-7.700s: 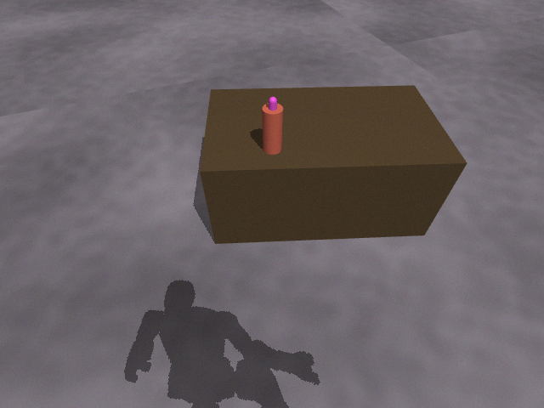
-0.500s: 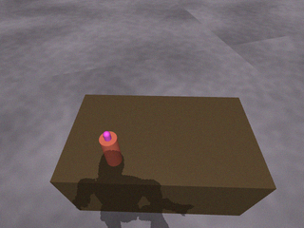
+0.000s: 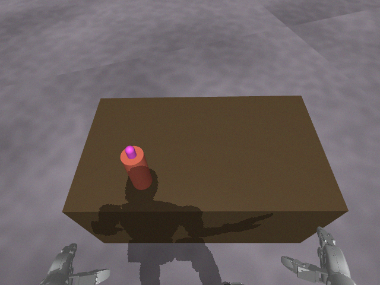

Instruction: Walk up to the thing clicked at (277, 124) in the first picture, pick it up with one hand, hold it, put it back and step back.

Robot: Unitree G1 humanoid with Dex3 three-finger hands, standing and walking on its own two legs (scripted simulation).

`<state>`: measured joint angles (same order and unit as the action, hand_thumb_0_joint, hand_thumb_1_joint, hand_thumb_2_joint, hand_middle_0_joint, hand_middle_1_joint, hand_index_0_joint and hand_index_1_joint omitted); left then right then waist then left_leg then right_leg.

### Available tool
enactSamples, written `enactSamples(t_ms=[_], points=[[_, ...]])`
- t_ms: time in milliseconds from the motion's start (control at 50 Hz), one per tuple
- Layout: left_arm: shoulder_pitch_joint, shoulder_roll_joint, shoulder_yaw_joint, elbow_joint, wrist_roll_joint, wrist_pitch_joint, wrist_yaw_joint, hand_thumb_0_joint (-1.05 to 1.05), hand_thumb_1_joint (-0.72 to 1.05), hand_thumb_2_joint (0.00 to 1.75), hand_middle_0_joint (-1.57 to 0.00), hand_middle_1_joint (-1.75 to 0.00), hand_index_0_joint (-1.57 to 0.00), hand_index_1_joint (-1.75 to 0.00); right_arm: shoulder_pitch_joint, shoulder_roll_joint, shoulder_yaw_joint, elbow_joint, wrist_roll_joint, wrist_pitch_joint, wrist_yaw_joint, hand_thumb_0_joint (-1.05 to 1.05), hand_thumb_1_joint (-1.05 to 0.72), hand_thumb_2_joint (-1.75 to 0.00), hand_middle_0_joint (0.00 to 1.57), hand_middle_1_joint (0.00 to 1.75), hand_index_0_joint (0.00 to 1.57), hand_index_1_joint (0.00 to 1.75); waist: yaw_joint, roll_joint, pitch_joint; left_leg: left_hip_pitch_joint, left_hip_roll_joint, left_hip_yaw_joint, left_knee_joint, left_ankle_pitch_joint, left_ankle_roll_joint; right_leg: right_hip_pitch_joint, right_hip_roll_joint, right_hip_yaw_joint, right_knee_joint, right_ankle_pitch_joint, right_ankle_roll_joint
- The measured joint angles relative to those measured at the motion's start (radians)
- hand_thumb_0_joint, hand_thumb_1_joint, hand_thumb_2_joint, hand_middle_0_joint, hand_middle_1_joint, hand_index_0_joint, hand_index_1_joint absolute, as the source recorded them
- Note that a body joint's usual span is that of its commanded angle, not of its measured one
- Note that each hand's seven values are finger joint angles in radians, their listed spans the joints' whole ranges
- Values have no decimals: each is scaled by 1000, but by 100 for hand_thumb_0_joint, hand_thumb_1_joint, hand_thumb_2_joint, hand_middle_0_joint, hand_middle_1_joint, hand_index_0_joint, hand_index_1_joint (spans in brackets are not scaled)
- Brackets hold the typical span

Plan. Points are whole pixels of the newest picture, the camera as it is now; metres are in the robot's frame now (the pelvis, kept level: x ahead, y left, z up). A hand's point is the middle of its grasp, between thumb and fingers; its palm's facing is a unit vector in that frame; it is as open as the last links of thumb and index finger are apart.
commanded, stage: go down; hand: left
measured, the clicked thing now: (136, 166) +0.50 +0.20 -0.20
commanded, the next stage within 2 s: none
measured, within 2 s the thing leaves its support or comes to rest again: neither
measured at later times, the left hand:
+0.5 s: hand (82, 266) +0.19 +0.26 -0.12, palm faces +0.06 -0.95 -0.32, open 17.2 cm
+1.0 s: hand (73, 270) +0.18 +0.27 -0.11, palm faces +0.11 -0.94 -0.33, open 17.4 cm
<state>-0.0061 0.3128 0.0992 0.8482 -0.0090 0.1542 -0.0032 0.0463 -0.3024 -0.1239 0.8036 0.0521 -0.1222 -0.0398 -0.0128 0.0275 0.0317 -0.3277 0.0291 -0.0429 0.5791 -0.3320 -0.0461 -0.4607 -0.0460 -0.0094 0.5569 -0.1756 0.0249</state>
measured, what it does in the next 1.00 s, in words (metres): stands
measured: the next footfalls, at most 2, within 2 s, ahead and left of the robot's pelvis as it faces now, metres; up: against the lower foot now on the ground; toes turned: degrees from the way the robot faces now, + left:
none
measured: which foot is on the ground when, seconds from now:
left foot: down 0.00-1.00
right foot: down 0.00-1.00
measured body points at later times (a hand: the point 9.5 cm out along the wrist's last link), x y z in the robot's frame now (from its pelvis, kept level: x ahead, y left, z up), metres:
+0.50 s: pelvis +0.03 +0.02 -0.02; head +0.07 +0.02 +0.43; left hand +0.19 +0.31 -0.10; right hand +0.19 -0.26 -0.10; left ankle -0.02 +0.15 -0.73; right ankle +0.06 -0.14 -0.73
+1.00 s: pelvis +0.02 +0.02 -0.03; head +0.06 +0.02 +0.42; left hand +0.17 +0.32 -0.09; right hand +0.18 -0.26 -0.09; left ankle -0.02 +0.15 -0.73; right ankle +0.06 -0.14 -0.73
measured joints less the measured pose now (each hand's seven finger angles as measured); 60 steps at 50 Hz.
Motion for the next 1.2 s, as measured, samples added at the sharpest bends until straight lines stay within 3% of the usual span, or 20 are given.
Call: enactSamples(t_ms=[160,400,660,940,1200], points=[[86,12,7,-133,7,137,-35,1,-4,18,-8,-4,-7,-5,109,10,-1,-70,2,26,23,0,9,-18,6,6,6,6,-2,-8,-59,-63,-6,1,65,-44,9,-62,-5,4,58,-39,9],[171,-9,15,-355,11,173,2,0,-47,7,-9,-5,-8,-6,145,26,-9,-137,-24,1,-8,-1,39,-8,6,5,6,5,0,-3,-72,-120,-9,0,163,-108,22,-106,-9,5,128,-87,25],[248,2,17,-500,6,277,-34,0,-53,5,-10,-6,-9,-6,202,48,-8,-254,-16,21,14,-1,47,-5,6,5,6,5,3,2,-121,-153,-15,-13,222,-152,26,-134,-16,-6,184,-133,31],[305,13,61,-616,-2,297,-40,0,-56,7,-9,-6,-8,-6,276,48,3,-369,-20,24,-2,-1,51,-5,6,5,6,5,-5,2,-146,-207,-16,-22,291,-178,21,-189,-17,-11,259,-163,26],[331,47,95,-671,-19,313,-80,0,-56,8,-9,-6,-8,-7,331,61,25,-463,-12,4,-28,-1,53,-4,6,5,6,5,-3,-9,-154,-251,-20,-32,345,-183,17,-228,-21,-17,307,-166,22]])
